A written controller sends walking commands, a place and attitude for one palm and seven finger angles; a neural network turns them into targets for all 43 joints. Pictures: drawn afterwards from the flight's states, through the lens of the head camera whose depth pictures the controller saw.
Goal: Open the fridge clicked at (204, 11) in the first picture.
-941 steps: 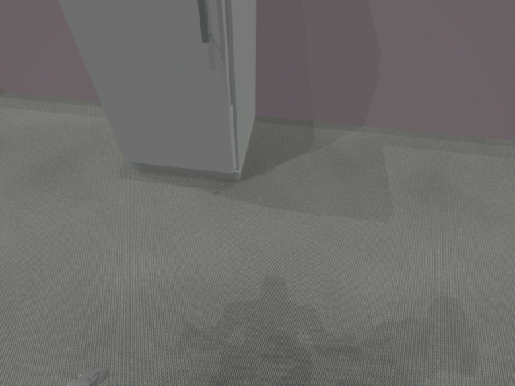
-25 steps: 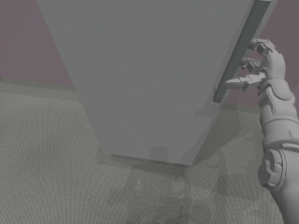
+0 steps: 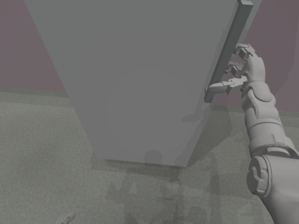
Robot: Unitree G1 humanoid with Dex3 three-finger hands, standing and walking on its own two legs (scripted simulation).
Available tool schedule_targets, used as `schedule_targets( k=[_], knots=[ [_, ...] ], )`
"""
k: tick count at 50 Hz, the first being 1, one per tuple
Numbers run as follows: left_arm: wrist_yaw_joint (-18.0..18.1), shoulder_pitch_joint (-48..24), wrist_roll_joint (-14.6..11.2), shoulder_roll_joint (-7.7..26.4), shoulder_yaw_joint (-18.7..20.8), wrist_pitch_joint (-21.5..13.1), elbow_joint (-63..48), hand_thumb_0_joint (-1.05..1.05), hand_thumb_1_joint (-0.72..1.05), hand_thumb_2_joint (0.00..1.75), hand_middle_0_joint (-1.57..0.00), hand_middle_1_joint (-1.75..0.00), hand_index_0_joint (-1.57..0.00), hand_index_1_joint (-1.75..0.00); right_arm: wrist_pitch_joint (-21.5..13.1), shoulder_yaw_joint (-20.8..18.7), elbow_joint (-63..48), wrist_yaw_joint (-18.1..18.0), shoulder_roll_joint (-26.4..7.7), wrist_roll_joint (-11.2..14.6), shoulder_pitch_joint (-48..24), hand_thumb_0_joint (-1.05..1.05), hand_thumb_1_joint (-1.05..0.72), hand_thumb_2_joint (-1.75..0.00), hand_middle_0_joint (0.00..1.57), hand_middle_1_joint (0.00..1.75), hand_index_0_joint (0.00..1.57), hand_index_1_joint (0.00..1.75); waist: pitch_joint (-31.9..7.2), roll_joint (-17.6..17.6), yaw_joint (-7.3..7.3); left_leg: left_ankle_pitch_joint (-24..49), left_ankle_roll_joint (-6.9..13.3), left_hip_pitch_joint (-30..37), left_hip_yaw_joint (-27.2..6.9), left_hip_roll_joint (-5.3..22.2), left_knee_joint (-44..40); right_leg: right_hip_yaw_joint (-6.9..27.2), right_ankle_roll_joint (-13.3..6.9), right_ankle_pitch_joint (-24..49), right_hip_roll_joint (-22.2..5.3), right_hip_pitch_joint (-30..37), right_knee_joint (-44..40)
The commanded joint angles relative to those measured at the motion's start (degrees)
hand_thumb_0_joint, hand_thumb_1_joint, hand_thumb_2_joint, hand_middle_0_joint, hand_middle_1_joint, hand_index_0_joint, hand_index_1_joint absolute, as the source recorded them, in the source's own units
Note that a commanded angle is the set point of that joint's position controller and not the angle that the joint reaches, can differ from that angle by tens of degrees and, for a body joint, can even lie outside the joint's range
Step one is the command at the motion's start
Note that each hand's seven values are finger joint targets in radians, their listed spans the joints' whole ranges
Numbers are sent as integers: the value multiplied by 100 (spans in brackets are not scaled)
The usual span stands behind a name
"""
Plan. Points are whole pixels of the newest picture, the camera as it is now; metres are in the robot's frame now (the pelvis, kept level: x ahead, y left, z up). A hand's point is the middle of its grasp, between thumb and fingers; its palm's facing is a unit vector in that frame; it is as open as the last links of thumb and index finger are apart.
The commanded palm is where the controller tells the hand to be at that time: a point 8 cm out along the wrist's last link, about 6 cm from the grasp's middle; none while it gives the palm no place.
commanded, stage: slide the fingers in behind the handle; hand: right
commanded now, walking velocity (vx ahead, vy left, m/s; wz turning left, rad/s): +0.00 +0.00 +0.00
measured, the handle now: (221, 58) +0.54 -0.12 +0.18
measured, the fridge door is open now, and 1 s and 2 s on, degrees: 0 0 0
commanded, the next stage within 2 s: grip the handle and tug to test in 1.14 s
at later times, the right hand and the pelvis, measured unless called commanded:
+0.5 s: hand (218, 69) +0.49 -0.11 +0.18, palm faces -0.03 +1.00 +0.01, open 14.0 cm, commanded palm +0.45 -0.16 +0.18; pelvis +0.01 +0.01 +0.00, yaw +1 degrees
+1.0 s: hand (215, 69) +0.49 -0.10 +0.18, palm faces -0.03 +1.00 +0.00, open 14.0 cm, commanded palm +0.46 -0.15 +0.18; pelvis +0.00 +0.00 +0.00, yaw +0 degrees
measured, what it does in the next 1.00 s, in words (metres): stands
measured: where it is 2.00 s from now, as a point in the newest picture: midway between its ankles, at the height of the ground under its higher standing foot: outside the picture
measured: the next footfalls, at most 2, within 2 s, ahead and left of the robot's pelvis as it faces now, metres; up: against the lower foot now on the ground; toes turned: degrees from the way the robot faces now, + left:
none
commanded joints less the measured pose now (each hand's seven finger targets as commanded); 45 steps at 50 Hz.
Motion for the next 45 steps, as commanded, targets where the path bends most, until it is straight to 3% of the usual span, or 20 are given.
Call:
schedule_targets(
  k=[1, 4, 6, 8, 9, 11, 13, 15, 16, 18, 21, 23, 26, 27, 30, 34, 36, 37, 39, 45],
  knots=[
    [27, 377, -8, 813, 277, -206, -505, 0, 90, 90, -20, -30, -20, -30, -469, -57, -1313, 35, -957, 83, -3104, 0, 50, -30, 30, 120, 30, 120, -2025, -43, 140, 1996, 93, 238, -46, -173, -379, 145, -193, 1472, 192, 1452, -259],
    [23, 475, 17, 831, 275, -182, -458, 0, 90, 90, -20, -30, -20, -30, -422, -56, -973, -3, -919, 90, -3097, 0, 50, -30, 30, 120, 30, 120, -1778, 452, 200, 1889, 61, 246, -23, -179, -431, 165, -225, 1302, 195, 1182, -273],
    [30, 465, 10, 848, 281, -172, -460, 0, 90, 90, -20, -30, -20, -30, -409, -254, -967, -44, -1181, 63, -3228, 0, 50, -30, 30, 120, 30, 120, -1821, 289, 177, 1903, 52, 265, -85, -165, -424, 125, -228, 1220, 212, 1105, -276],
    [17, 450, 16, 807, 285, -181, -507, 0, 90, 90, -20, -30, -20, -30, -483, -192, -1199, -72, -1102, 18, -3242, 0, 50, -30, 30, 120, 30, 120, -2052, 85, 136, 2022, 71, 337, -80, -168, -372, 115, -215, 1377, 215, 1237, -262],
    [18, 523, 47, 828, 290, -176, -488, 0, 90, 90, -20, -30, -20, -30, -528, -330, -1167, -110, -1240, 11, -3196, 0, 50, -30, 30, 120, 30, 120, -2070, 306, 134, 2080, 65, 428, -64, -171, -364, 131, -231, 1456, 211, 1192, -232],
    [-3, 496, 32, 797, 305, -175, -513, 0, 90, 90, -20, -30, -20, -30, -591, -277, -1356, -111, -1171, 6, -3155, 0, 50, -30, 30, 120, 30, 120, -2259, 146, 90, 2245, 64, 503, -93, -183, -336, 88, -221, 1553, 218, 1281, -231],
    [-6, 515, 22, 801, 311, -161, -500, 0, 90, 90, -20, -30, -20, -30, -568, -247, -1268, -106, -1137, -19, -3009, 0, 50, -30, 30, 120, 30, 120, -2169, 174, 92, 2205, 68, 475, -69, -195, -352, 80, -214, 1515, 206, 1248, -250],
    [3, 552, 27, 838, 321, -145, -491, 0, 90, 90, -20, -30, -20, -30, -514, -453, -1119, -113, -1339, 15, -2945, 0, 50, -30, 30, 120, 30, 120, -2052, 458, 101, 2228, 33, 571, -96, -193, -404, 50, -250, 1401, 212, 1057, -285],
    [9, 523, 19, 836, 329, -131, -511, 0, 90, 90, -20, -30, -20, -30, -502, -484, -1204, -94, -1394, 12, -2888, 0, 50, -30, 30, 120, 30, 120, -2091, 356, 52, 2270, 39, 646, -115, -186, -405, 19, -248, 1403, 222, 1052, -291],
    [1, 488, 16, 792, 326, -136, -553, 0, 90, 90, -20, -30, -20, -30, -504, -294, -1500, -70, -1168, 5, -2905, 0, 50, -30, 30, 120, 30, 120, -2177, 79, 53, 2393, 64, 634, -97, -192, -388, 13, -239, 1570, 226, 1224, -276],
    [-4, 491, 4, 796, 352, -130, -532, 0, 90, 90, -20, -30, -20, -30, -475, -308, -1633, -82, -1124, 64, -2690, 0, 50, -30, 30, 120, 30, 120, -2206, 226, 30, 2483, 64, 692, -75, -215, -411, 22, -236, 1711, 202, 1318, -288],
    [-5, 438, -9, 783, 356, -130, -544, 0, 90, 90, -20, -30, -20, -30, -403, -189, -1771, -70, -964, 94, -2652, 0, 50, -30, 30, 120, 30, 120, -2137, 73, 25, 2482, 65, 650, -75, -214, -441, -9, -231, 1697, 209, 1365, -303],
    [3, 413, -10, 790, 355, -114, -517, 0, 90, 90, -20, -30, -20, -30, -276, -244, -1660, -116, -963, 114, -2488, 0, 50, -30, 30, 120, 30, 120, -1945, 279, 26, 2406, 51, 640, -63, -208, -500, -15, -249, 1589, 215, 1265, -335],
    [7, 420, -15, 793, 341, -104, -500, 0, 90, 90, -20, -30, -20, -30, -252, -220, -1661, -126, -988, 98, -2598, 0, 50, -30, 30, 120, 30, 120, -1825, 369, 63, 2315, 44, 625, -57, -205, -524, 0, -248, 1484, 215, 1198, -375],
    [5, 334, -17, 744, 337, -131, -541, 0, 90, 90, -20, -30, -20, -30, -274, -46, -1906, -189, -762, 77, -2711, 0, 50, -30, 30, 120, 30, 120, -1972, 140, 59, 2298, 63, 583, -67, -193, -508, 14, -247, 1557, 223, 1387, -348],
    [5, 361, 9, 750, 325, -149, -470, 0, 90, 90, -20, -30, -20, -30, -314, 184, -1742, -269, -536, 45, -3009, 0, 50, -30, 30, 120, 30, 120, -1855, 281, 159, 2040, 68, 410, -28, -195, -520, 88, -232, 1433, 209, 1429, -353],
    [-9, 309, 0, 724, 317, -178, -446, 0, 90, 90, -20, -30, -20, -30, -349, 319, -1701, -294, -366, 27, -3147, 0, 50, -30, 30, 120, 30, 120, -1953, -11, 181, 1993, 84, 236, -28, -191, -478, 117, -197, 1486, 197, 1617, -332],
    [-12, 333, 7, 725, 313, -190, -409, 0, 90, 90, -20, -30, -20, -30, -351, 347, -1571, -307, -291, 45, -3184, 0, 50, -30, 30, 120, 30, 120, -1897, 80, 212, 1942, 83, 156, -7, -198, -480, 150, -189, 1481, 187, 1638, -328],
    [-11, 392, 41, 779, 318, -198, -400, 0, 90, 90, -20, -30, -20, -30, -382, 84, -1454, -345, -560, 63, -3092, 0, 50, -30, 30, 120, 30, 120, -2022, 374, 130, 2018, 84, 355, -7, -201, -450, 152, -208, 1521, 204, 1508, -318],
    [-7, 381, 30, 761, 292, -177, -399, 0, 90, 90, -20, -30, -20, -30, -459, 79, -1137, -297, -621, 13, -3272, 0, 50, -30, 30, 120, 30, 120, -1898, 364, 190, 2042, 61, 289, -54, -177, -417, 123, -221, 1388, 227, 1281, -291]
  ],
)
